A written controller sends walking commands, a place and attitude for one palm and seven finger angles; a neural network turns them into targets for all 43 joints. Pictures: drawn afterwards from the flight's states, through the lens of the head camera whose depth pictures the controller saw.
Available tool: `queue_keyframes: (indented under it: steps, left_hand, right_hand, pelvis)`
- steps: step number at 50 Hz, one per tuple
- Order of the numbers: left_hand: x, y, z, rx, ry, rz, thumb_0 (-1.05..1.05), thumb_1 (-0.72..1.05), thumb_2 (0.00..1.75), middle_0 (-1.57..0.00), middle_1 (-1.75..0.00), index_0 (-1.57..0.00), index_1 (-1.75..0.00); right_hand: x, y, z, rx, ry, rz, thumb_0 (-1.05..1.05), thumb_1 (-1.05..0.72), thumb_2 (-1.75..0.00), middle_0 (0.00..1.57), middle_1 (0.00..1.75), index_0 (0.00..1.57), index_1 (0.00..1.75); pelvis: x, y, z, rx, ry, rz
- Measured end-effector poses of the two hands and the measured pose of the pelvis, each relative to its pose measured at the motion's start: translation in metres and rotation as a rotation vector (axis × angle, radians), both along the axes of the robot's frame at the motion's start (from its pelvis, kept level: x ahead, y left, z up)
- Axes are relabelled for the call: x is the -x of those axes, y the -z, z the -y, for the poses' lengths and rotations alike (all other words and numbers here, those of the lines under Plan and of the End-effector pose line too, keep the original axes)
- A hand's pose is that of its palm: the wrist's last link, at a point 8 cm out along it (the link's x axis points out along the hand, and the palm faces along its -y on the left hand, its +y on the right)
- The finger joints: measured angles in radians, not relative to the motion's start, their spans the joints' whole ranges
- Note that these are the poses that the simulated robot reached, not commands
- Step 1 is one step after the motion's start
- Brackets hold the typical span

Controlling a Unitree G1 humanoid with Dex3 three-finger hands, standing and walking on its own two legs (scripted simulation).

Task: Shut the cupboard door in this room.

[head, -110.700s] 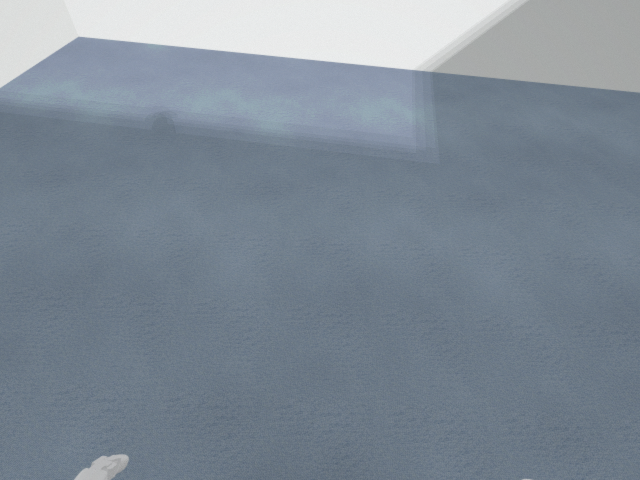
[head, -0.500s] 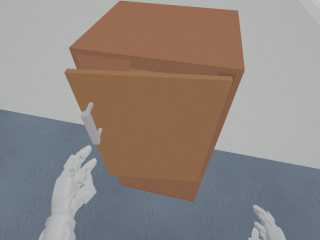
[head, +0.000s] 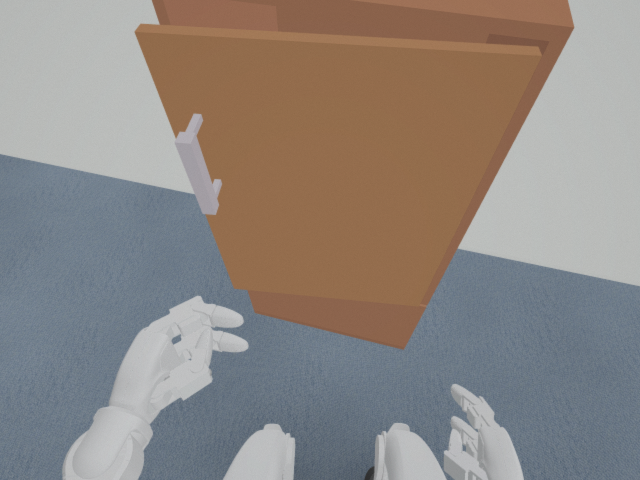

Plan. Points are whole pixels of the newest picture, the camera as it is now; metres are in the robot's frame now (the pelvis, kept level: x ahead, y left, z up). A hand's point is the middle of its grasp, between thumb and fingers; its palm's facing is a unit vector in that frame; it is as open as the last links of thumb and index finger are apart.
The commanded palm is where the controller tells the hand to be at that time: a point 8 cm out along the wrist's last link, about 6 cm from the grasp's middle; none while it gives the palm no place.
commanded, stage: raise the hand and make a fist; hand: left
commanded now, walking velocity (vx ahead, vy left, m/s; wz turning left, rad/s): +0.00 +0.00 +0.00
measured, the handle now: (203, 166) +0.50 +0.19 +0.08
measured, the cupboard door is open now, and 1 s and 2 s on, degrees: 8 8 8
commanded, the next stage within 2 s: bring the fist close to the handle in 1.16 s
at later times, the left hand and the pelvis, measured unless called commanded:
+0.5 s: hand (139, 334) +0.25 +0.20 +0.09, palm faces +0.04 -1.00 -0.05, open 3.1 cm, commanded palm +0.23 +0.24 +0.08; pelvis +0.04 +0.01 +0.02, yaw +1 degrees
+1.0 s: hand (176, 331) +0.26 +0.17 +0.07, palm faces -0.11 -0.99 -0.02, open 3.1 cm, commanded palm +0.24 +0.24 +0.09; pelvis +0.05 +0.00 +0.03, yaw +0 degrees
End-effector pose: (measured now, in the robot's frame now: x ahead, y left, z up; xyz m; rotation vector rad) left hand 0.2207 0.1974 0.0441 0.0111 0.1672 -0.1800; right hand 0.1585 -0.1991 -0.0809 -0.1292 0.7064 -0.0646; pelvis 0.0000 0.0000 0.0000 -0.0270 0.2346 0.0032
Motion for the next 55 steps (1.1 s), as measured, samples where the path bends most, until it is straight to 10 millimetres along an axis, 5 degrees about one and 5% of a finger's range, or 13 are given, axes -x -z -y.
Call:
queue_keyframes:
  steps: [4, 8, 17, 24, 28, 33, 42, 49, 55]
  left_hand:
    - [0.012, -0.009, -0.028, -0.011, -0.169, -0.013, 0.01, 0.90, 0.90, -0.79, -0.95, -0.79, -0.94]
    - [0.017, -0.028, -0.051, -0.063, -0.248, 0.145, 0.02, 0.91, 0.90, -0.86, -1.03, -0.87, -1.02]
    - [-0.003, -0.008, -0.028, -0.016, -0.033, 0.067, 0.01, 0.91, 0.90, -1.03, -1.21, -1.03, -1.20]
    - [-0.008, -0.045, -0.057, -0.042, -0.212, 0.168, 0.02, 0.90, 0.90, -1.16, -1.35, -1.16, -1.34]
    - [-0.014, -0.042, -0.053, -0.047, -0.178, 0.154, 0.01, 0.91, 0.90, -1.22, -1.42, -1.22, -1.41]
    - [-0.022, -0.024, -0.039, -0.036, -0.069, 0.042, 0.01, 0.91, 0.90, -1.26, -1.47, -1.27, -1.46]
    - [-0.033, -0.060, -0.057, -0.050, -0.176, 0.190, 0.01, 0.90, 0.90, -1.29, -1.49, -1.29, -1.49]
    - [-0.030, -0.029, -0.033, -0.016, -0.073, 0.036, 0.01, 0.91, 0.90, -1.29, -1.50, -1.30, -1.49]
    - [-0.023, -0.052, -0.039, -0.034, -0.149, 0.179, 0.02, 0.90, 0.90, -1.29, -1.50, -1.30, -1.49]
  right_hand:
    - [0.019, -0.010, 0.013, 0.053, 0.045, -0.050, 0.02, -0.90, -0.90, 0.20, 0.30, 0.21, 0.30]
    - [0.017, -0.016, 0.029, 0.135, 0.003, -0.057, 0.02, -0.90, -0.90, 0.20, 0.30, 0.21, 0.30]
    - [-0.034, -0.037, 0.037, 0.185, -0.001, 0.067, 0.02, -0.90, -0.90, 0.20, 0.30, 0.20, 0.30]
    - [-0.068, -0.054, 0.014, 0.134, -0.049, 0.122, 0.02, -0.90, -0.90, 0.20, 0.30, 0.20, 0.30]
    - [-0.077, -0.050, 0.006, 0.111, -0.095, 0.112, 0.01, -0.90, -0.90, 0.20, 0.30, 0.21, 0.30]
    - [-0.074, -0.044, 0.008, 0.105, -0.085, 0.077, 0.01, -0.90, -0.90, 0.20, 0.30, 0.21, 0.30]
    - [-0.053, -0.040, 0.028, 0.115, -0.037, 0.010, 0.02, -0.90, -0.90, 0.20, 0.30, 0.21, 0.30]
    - [-0.042, -0.043, 0.045, 0.134, 0.000, 0.008, 0.02, -0.90, -0.90, 0.20, 0.30, 0.21, 0.30]
    - [-0.040, -0.046, 0.050, 0.143, 0.001, 0.028, 0.02, -0.90, -0.90, 0.20, 0.30, 0.20, 0.30]
  pelvis:
    - [-0.008, -0.011, -0.004, -0.003, 0.010, 0.005]
    - [-0.014, -0.009, -0.007, 0.008, -0.008, -0.004]
    - [-0.023, -0.007, -0.012, 0.019, -0.009, -0.016]
    - [-0.039, -0.019, -0.010, 0.023, -0.017, -0.008]
    - [-0.043, -0.019, -0.009, 0.027, -0.027, -0.012]
    - [-0.046, -0.020, -0.006, 0.023, -0.021, -0.014]
    - [-0.051, -0.026, 0.000, 0.018, -0.022, -0.001]
    - [-0.046, -0.027, 0.004, 0.006, -0.010, 0.001]
    - [-0.042, -0.026, 0.009, 0.003, -0.010, 0.013]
